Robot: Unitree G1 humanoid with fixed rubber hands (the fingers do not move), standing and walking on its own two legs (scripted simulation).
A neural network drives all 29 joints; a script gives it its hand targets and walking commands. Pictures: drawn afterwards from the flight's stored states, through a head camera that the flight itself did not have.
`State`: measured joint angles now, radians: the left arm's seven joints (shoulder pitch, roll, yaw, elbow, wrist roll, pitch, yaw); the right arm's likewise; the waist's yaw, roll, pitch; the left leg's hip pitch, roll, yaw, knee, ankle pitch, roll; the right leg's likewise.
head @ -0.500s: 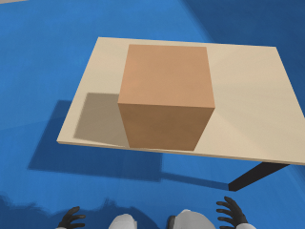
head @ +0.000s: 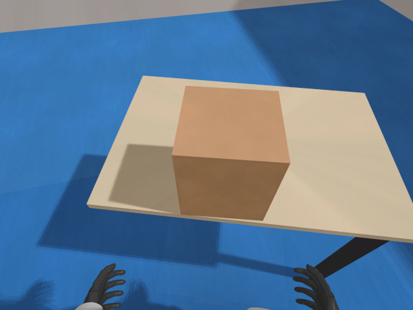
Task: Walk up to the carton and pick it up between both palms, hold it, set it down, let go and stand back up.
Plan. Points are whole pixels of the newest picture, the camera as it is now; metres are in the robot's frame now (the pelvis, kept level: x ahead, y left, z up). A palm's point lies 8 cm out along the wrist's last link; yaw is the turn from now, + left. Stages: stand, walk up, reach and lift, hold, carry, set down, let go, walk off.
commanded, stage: reach and lift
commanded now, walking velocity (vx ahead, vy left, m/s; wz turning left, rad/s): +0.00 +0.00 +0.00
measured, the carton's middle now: (226, 157) +0.44 -0.03 -0.01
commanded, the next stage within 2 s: none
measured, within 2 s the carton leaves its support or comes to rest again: neither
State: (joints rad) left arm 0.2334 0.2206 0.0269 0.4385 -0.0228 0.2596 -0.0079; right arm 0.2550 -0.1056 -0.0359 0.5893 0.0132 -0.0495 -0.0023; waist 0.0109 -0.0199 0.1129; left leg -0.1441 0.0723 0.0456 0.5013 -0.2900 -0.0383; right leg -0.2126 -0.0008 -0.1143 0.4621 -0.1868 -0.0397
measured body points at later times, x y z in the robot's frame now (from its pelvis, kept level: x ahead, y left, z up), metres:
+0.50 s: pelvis +0.01 +0.01 +0.00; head +0.01 +0.02 +0.45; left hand +0.18 +0.22 -0.07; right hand +0.17 -0.21 -0.07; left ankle -0.01 +0.14 -0.74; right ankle +0.04 -0.10 -0.74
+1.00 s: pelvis +0.03 +0.02 +0.00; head +0.02 +0.02 +0.45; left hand +0.23 +0.22 -0.04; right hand +0.22 -0.22 -0.05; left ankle -0.01 +0.14 -0.74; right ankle +0.04 -0.10 -0.74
